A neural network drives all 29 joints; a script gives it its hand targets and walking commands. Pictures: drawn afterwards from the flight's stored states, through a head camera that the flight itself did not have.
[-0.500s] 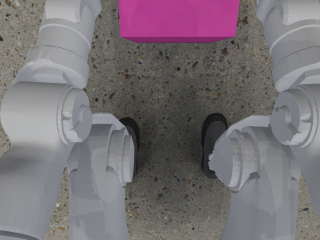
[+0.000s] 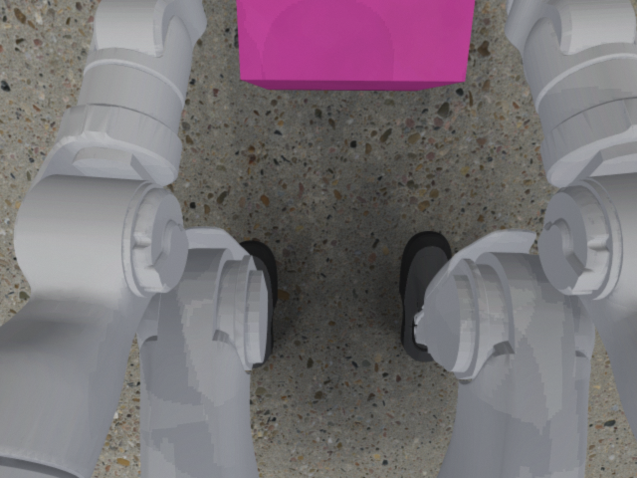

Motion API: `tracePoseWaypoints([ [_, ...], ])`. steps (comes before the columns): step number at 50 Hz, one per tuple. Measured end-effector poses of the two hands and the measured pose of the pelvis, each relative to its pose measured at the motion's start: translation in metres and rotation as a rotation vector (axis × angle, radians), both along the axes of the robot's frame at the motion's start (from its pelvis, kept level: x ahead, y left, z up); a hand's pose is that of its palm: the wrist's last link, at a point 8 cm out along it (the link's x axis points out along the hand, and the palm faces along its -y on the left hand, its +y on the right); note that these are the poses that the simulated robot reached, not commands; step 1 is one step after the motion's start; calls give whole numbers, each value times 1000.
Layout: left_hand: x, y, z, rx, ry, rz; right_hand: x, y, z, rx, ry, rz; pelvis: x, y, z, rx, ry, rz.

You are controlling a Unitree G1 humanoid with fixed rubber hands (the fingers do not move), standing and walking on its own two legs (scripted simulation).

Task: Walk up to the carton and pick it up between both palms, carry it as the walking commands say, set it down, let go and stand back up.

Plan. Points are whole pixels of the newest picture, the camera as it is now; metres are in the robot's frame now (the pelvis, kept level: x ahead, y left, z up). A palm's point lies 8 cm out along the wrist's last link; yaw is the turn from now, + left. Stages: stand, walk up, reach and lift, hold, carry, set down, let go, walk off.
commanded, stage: reach and lift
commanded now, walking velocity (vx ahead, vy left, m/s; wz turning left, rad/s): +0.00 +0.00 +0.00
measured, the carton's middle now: out of the picture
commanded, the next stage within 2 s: none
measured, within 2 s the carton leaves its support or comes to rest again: leaves its support in 0.06 s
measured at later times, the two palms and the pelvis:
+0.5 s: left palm out of the picture +0.56 +0.12 -0.12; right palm out of the picture +0.54 -0.16 -0.15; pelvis -0.02 +0.00 +0.02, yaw -1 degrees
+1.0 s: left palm out of the picture +0.54 +0.12 -0.07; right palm out of the picture +0.52 -0.15 -0.09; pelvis -0.02 +0.00 +0.06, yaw +0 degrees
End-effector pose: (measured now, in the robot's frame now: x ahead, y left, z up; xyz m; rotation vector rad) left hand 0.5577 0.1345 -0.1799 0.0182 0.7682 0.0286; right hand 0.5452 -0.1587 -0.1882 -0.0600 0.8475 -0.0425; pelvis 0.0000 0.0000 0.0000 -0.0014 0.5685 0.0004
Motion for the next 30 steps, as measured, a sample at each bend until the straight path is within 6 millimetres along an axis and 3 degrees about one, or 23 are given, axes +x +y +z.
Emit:
tracePoseWaypoints([
  [13, 5, -20, 29, -14, -61, 15, -7, -14, 19, -21, -34, -63, -12, -4, 7, -3, -29, -2],
  [30, 9, -15, 72, -2, -121, 77, -1, 2, 50, -55, -55, -115, -15, -5, 29, 9, -27, -10],
])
